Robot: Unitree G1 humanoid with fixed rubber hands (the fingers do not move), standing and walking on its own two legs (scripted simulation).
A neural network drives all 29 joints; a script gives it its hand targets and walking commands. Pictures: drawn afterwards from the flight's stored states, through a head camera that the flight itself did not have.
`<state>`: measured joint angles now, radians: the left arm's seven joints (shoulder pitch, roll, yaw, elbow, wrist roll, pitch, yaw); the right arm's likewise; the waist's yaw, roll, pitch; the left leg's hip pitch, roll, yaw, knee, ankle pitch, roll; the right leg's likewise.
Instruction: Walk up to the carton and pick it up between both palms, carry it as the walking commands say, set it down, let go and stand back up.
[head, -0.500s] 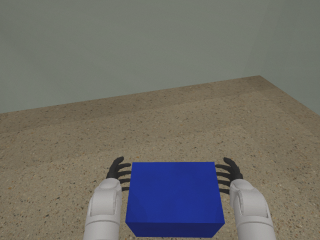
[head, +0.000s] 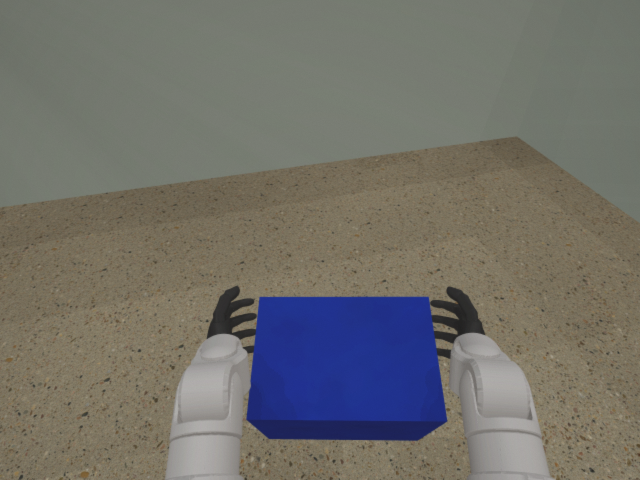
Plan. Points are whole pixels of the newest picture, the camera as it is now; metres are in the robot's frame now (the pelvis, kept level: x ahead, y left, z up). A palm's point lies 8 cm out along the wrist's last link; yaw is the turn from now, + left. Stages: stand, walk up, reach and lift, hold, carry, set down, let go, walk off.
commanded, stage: carry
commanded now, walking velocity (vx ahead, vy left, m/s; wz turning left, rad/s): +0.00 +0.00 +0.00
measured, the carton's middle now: (343, 373) +0.31 +0.01 -0.03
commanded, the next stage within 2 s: hold in 1.76 s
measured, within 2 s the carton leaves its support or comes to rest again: neither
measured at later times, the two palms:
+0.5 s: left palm (241, 355) +0.27 +0.13 +0.08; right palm (501, 359) +0.27 -0.17 +0.08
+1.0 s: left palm (201, 361) +0.25 +0.17 +0.09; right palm (463, 361) +0.27 -0.12 +0.08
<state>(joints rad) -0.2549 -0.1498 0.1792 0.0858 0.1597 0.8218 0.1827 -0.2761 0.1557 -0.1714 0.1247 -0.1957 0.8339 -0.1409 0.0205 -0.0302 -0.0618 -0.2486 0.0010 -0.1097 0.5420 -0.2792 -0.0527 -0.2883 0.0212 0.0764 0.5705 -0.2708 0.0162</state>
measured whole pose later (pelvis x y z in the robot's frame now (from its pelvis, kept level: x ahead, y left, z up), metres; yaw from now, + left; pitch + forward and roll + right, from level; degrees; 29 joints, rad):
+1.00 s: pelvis -0.03 +0.01 +0.00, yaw +3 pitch +3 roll +0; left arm -0.34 -0.17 0.19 -0.08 0.10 1.18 0.27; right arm -0.33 0.17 -0.22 -0.07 -0.10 1.20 -0.26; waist 0.01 -0.01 -0.11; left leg -0.38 0.01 -0.04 0.56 -0.23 -0.03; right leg -0.39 -0.03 0.01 0.56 -0.21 0.03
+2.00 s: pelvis -0.02 +0.01 +0.00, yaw +0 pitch -1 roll +1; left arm -0.26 -0.15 0.21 0.24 0.22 0.74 0.13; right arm -0.29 0.16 -0.18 0.27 -0.24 0.78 -0.14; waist 0.04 -0.01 -0.05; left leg -0.25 0.01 -0.04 0.48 -0.22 -0.03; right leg -0.30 0.00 0.08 0.50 -0.20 0.02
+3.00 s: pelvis -0.02 +0.01 -0.02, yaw +0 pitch +15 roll +1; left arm -0.39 -0.18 0.43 0.47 0.33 0.36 0.01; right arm -0.41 0.16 -0.36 0.53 -0.28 0.36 -0.02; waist 0.03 -0.03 -0.08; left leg -0.68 -0.02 -0.05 0.70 -0.28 -0.03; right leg -0.73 0.02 0.13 0.71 -0.25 0.03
